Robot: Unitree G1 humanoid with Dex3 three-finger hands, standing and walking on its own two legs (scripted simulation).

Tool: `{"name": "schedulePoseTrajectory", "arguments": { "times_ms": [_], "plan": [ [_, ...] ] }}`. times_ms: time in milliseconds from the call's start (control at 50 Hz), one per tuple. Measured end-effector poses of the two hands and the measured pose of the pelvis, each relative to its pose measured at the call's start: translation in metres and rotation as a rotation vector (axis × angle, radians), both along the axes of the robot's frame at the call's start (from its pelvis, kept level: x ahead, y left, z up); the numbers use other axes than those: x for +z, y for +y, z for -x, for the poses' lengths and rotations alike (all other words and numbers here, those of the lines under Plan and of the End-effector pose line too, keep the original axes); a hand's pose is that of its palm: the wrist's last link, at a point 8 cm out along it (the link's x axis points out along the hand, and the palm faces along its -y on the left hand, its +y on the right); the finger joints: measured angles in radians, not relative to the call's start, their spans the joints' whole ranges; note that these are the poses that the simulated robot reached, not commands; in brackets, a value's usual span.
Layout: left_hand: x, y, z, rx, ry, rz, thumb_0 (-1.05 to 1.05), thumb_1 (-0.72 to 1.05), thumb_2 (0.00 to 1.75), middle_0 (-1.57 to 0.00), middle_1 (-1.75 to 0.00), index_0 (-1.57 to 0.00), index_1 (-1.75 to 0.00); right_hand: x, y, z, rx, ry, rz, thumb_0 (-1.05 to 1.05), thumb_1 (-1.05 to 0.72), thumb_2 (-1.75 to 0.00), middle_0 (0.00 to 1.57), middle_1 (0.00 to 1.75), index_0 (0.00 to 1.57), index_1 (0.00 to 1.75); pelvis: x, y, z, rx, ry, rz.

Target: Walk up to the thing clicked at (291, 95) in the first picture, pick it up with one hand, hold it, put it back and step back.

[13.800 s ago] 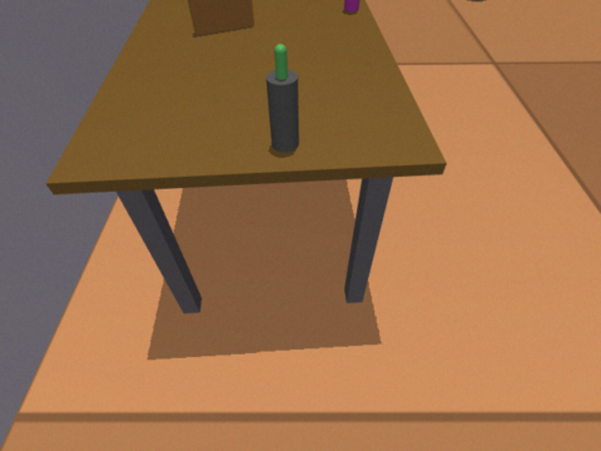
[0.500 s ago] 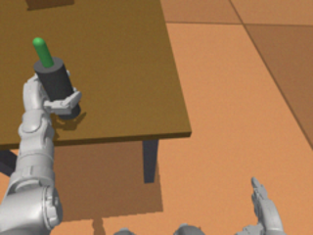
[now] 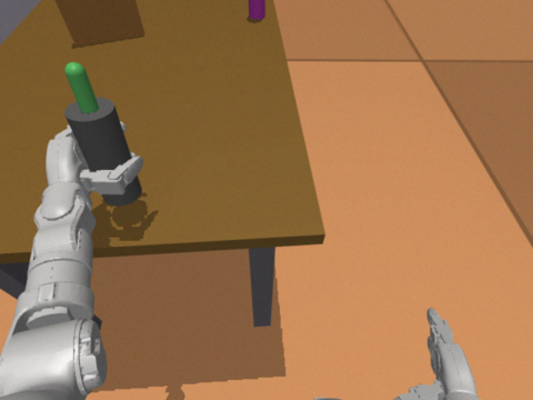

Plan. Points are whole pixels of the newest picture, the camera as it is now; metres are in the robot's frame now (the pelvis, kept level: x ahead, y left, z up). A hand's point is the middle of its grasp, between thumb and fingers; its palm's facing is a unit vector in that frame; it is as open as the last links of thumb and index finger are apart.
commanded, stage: settle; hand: left
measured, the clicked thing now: (101, 139) +0.44 +0.22 +0.17
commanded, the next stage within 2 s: lift in 0.12 s
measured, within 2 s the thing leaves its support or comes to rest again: neither
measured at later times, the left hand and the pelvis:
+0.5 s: hand (108, 150) +0.43 +0.21 +0.16, palm faces +0.20 -0.98 -0.02, open 8.7 cm; pelvis -0.01 +0.00 +0.01, yaw +0 degrees
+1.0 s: hand (84, 133) +0.37 +0.19 +0.24, palm faces +0.19 -0.98 -0.03, open 8.7 cm; pelvis +0.00 +0.00 +0.02, yaw +1 degrees
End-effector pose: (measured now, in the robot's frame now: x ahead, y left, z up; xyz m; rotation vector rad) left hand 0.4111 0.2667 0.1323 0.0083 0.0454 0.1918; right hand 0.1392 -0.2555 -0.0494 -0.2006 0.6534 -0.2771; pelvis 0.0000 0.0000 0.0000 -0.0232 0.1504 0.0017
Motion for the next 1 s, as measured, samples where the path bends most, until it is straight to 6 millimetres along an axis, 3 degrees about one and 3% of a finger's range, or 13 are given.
{"name": "schedulePoseTrajectory", "arguments": {
  "times_ms": [480, 840, 1000],
  "plan": [
    [0.029, -0.007, 0.013, 0.011, -0.019, -0.003, -0.02, -0.28, 1.19, -0.84, -1.11, -0.81, -1.09, 0.020, -0.004, 0.007, -0.023, -0.083, 0.011, -0.01, 0.53, -0.06, 0.06, 0.05, 0.05, 0.05, 0.010, 0.001, 0.006, -0.003, -0.056, 0.000],
    [0.089, -0.017, 0.053, -0.006, -0.069, -0.044, -0.02, -0.28, 1.19, -0.84, -1.11, -0.81, -1.10, 0.015, 0.013, -0.004, 0.013, -0.130, -0.050, -0.01, 0.54, -0.06, 0.06, 0.05, 0.05, 0.05, 0.020, 0.003, 0.003, 0.008, -0.139, -0.004],
    [0.109, -0.023, 0.071, -0.006, -0.059, -0.029, -0.02, -0.28, 1.19, -0.84, -1.12, -0.80, -1.10, 0.015, 0.012, -0.008, 0.029, -0.153, -0.058, -0.01, 0.54, -0.06, 0.06, 0.05, 0.05, 0.05, 0.024, 0.000, 0.005, 0.018, -0.166, -0.011]
  ]
}}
